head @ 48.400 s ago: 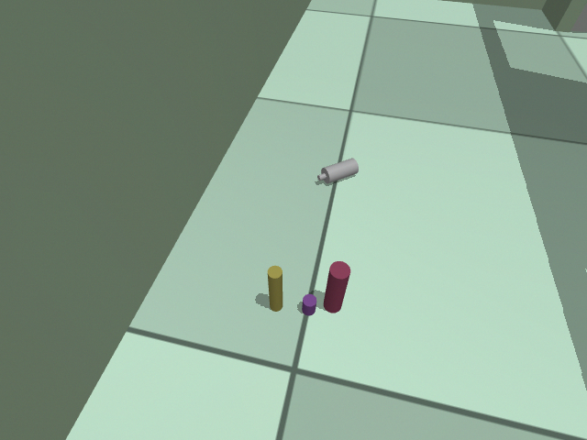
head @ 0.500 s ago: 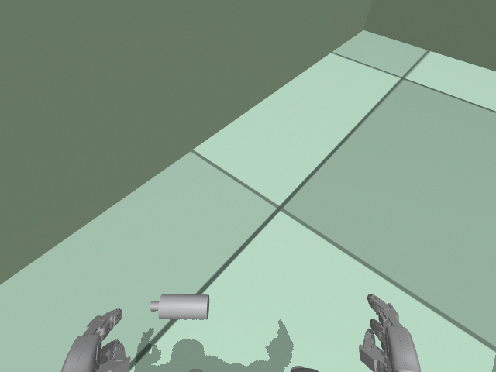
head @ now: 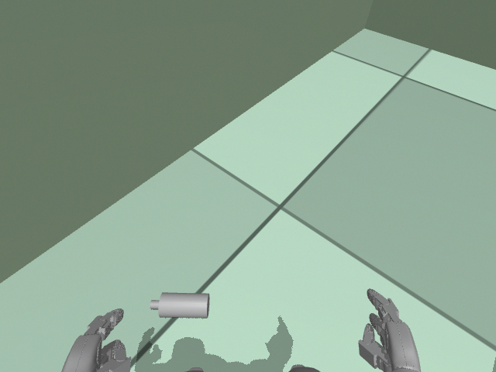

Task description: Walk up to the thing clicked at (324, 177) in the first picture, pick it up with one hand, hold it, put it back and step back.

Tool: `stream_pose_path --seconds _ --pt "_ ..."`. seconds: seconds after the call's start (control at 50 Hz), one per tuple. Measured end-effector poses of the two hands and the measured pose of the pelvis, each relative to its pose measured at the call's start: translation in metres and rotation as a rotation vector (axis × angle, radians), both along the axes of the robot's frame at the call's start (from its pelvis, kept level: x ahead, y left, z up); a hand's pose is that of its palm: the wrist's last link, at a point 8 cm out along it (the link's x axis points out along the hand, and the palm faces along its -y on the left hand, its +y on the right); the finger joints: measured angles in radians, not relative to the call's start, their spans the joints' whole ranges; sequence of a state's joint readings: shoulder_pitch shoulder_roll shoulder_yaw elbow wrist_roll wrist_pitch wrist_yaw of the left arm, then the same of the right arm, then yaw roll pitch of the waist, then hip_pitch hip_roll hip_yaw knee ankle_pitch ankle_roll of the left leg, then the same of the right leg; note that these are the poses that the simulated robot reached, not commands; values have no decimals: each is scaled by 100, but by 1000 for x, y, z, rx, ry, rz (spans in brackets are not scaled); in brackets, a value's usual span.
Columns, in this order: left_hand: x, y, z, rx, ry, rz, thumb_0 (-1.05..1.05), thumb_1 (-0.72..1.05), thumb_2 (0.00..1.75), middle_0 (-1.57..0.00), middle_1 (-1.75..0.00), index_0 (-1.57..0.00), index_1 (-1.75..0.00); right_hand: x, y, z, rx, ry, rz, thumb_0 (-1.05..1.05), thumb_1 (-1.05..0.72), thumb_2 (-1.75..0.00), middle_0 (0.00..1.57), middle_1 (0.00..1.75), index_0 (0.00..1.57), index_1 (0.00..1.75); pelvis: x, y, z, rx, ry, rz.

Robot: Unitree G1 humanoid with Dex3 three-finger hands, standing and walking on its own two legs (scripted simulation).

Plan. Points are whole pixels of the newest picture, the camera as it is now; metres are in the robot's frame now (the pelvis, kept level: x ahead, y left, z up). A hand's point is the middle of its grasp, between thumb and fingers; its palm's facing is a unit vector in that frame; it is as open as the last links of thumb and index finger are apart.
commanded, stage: home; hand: left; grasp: from above
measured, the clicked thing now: (179, 304) +0.46 +0.22 -0.67
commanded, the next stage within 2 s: stand in 0.86 s
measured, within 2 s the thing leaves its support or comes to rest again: neither
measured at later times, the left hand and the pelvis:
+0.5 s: hand (128, 358) +0.17 +0.18 -0.04, palm faces +0.04 -0.98 -0.21, open 7.4 cm; pelvis +0.01 +0.00 +0.00, yaw +0 degrees
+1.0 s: hand (126, 359) +0.17 +0.18 -0.05, palm faces +0.01 -0.97 -0.25, open 7.4 cm; pelvis +0.00 +0.00 +0.00, yaw +0 degrees
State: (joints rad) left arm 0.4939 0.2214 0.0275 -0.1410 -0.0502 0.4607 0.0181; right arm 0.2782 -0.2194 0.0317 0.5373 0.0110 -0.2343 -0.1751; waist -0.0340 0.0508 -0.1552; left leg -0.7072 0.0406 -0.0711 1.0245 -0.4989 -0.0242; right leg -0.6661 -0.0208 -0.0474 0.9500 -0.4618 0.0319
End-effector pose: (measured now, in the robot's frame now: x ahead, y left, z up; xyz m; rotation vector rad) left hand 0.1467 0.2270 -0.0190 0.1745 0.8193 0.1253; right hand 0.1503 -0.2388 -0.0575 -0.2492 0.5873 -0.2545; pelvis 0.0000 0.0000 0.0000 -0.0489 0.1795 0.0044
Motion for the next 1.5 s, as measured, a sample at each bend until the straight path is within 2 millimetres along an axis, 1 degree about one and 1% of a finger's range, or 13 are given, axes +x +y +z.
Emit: stream_pose_path --seconds 0.38,0.58,0.96,0.98,1.04,1.08,1.12,1.2,1.26,1.38,1.5 --pt "10 1 0 4 -7 -5 1 90 90 -20 -29 -20 -30 7 -2 -1 -4 9 -13 2 -90 -90 20 30 21 30 9 0 0 0 6 -2" --pt "8 1 -1 3 4 -1 1 90 90 -20 -29 -20 -30 7 -2 -1 -1 10 -9 2 -90 -90 20 30 21 30 8 0 0 0 9 -2" --pt "7 1 0 3 -1 -7 1 90 90 -20 -29 -20 -30 3 -4 -1 -5 11 -20 2 -90 -90 20 30 21 30 7 1 -1 -1 8 -3" --pt "9 2 -3 28 -17 -23 1 90 90 -20 -29 -20 -30 2 -4 -3 -21 37 5 2 -90 -90 20 30 21 30 5 1 0 3 -14 -1" --pt "12 14 -20 95 -28 -44 1 90 90 -21 -29 -21 -30 -5 -8 -18 -53 231 122 1 -90 -90 20 30 20 30 -1 0 8 28 -78 -2" --pt "7 23 -29 120 6 -40 1 90 90 -21 -30 -21 -30 -12 -13 -22 -46 322 145 1 -90 -90 20 30 21 30 -3 0 12 38 -104 -1" --pt "-2 32 -35 134 49 -27 1 90 90 -21 -30 -21 -30 -20 -19 -23 -24 373 127 2 -90 -90 20 30 21 30 -5 0 17 47 -125 -4" --pt "-28 48 -45 148 144 12 1 90 90 -21 -30 -21 -30 -38 -29 -20 -4 438 71 2 -90 -90 20 30 21 30 -5 2 25 52 -151 -4" --pt "-48 56 -52 146 212 38 1 90 90 -20 -30 -21 -30 -52 -33 -18 -3 480 40 1 -91 -90 20 30 21 30 -4 4 30 48 -170 -1" --pt "-82 61 -57 119 313 85 1 90 90 -20 -30 -21 -30 -74 -32 -15 3 551 4 1 -91 -90 20 30 21 30 -5 9 40 37 -204 6" --pt "-110 60 -56 98 395 110 1 90 90 -20 -30 -21 -30 -85 -23 -12 31 597 -5 1 -91 -90 20 30 20 30 -7 10 50 37 -224 12"
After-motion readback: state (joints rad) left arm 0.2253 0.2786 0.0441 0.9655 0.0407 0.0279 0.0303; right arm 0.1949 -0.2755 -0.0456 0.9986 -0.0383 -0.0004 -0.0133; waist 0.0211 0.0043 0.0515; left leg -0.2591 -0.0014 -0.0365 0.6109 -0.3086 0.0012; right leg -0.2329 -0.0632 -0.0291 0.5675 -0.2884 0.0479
